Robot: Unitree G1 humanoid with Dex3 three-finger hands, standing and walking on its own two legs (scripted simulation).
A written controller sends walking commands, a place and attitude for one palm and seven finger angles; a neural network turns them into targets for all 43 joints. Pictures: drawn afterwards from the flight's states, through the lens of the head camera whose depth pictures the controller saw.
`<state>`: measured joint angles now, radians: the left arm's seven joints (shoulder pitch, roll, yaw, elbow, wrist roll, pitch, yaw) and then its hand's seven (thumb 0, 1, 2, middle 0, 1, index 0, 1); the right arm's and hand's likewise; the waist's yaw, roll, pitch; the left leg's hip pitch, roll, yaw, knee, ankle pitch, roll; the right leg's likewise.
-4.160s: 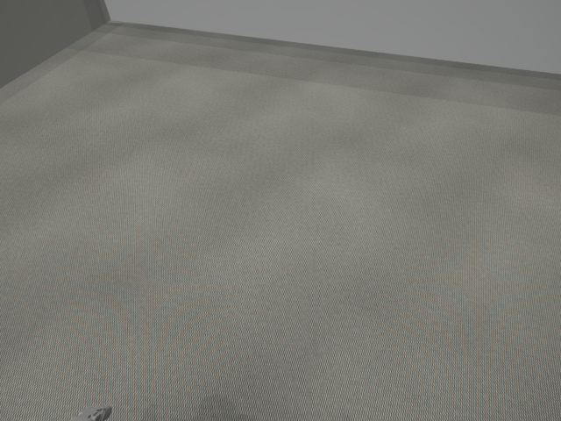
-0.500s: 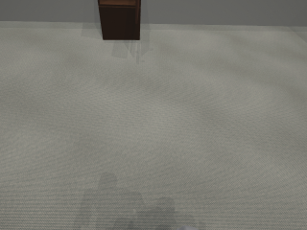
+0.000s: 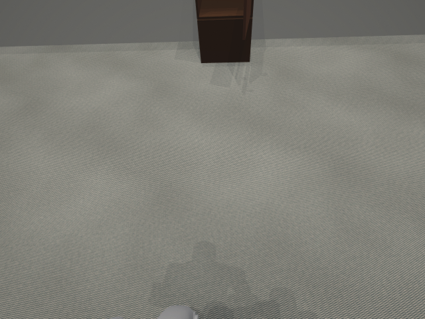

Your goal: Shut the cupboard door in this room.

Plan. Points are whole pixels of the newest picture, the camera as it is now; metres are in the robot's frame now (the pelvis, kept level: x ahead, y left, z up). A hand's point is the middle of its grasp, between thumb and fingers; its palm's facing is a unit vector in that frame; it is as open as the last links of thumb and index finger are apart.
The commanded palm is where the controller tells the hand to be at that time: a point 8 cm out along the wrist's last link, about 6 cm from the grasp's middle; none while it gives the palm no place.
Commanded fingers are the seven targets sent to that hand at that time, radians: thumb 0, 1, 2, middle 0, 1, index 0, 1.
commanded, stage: turn or walk to find it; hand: left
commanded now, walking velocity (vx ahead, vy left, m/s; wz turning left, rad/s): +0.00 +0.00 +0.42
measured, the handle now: out of the picture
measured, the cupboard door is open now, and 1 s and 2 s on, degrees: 82 82 82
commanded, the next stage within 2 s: stand and wait in 1.16 s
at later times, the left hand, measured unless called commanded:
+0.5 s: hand out of the picture +0.02 +0.27 -0.16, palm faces +0.23 -0.94 -0.26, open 7.4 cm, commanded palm none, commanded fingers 0.00 0.90 0.90 -0.20 -0.30 -0.20 -0.30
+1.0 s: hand out of the picture -0.04 +0.21 -0.16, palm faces +0.44 -0.86 -0.25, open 7.4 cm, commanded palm none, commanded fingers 0.00 0.90 0.90 -0.20 -0.30 -0.20 -0.30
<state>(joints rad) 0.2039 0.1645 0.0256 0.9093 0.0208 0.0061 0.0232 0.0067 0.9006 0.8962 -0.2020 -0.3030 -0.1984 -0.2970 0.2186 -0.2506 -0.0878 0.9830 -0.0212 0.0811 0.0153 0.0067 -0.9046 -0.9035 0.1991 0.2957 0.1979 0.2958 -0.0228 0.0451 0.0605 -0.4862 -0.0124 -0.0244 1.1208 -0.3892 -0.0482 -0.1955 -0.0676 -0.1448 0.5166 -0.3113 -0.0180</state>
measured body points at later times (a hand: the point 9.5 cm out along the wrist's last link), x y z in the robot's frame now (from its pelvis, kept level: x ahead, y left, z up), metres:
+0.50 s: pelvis +0.00 +0.04 +0.00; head +0.03 +0.06 +0.45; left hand +0.01 +0.32 -0.14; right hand +0.13 -0.18 -0.14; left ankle -0.02 +0.15 -0.74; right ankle +0.01 -0.10 -0.69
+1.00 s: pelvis +0.00 +0.01 +0.00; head +0.03 +0.02 +0.45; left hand -0.06 +0.26 -0.14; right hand +0.17 -0.20 -0.15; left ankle -0.06 +0.14 -0.70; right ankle +0.03 -0.08 -0.74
